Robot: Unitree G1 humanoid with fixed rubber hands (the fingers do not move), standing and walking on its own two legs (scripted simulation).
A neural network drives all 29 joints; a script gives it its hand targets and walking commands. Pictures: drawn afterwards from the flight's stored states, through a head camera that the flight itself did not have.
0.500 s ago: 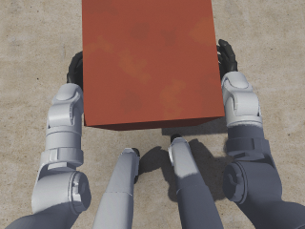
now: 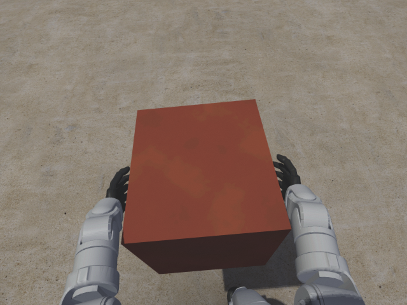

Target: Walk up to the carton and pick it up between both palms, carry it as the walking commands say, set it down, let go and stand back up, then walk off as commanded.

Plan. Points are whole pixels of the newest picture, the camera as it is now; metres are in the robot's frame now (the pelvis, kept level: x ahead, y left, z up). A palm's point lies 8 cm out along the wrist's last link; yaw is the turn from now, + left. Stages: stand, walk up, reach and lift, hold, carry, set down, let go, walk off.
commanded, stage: reach and lift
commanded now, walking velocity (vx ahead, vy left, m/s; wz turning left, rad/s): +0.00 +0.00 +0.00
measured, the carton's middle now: (204, 191) +0.36 -0.02 -0.10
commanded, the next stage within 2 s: hold in 1.76 s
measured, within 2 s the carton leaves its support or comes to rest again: neither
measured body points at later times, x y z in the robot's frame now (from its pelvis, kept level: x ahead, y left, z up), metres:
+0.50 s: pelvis +0.01 +0.01 +0.02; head +0.02 +0.00 +0.47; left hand +0.32 +0.18 +0.02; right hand +0.31 -0.20 +0.02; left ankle -0.02 +0.16 -0.73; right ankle +0.04 -0.13 -0.73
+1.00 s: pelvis -0.01 +0.01 +0.02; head -0.02 -0.01 +0.47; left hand +0.29 +0.20 +0.04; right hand +0.30 -0.18 +0.04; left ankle -0.02 +0.16 -0.73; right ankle +0.04 -0.13 -0.73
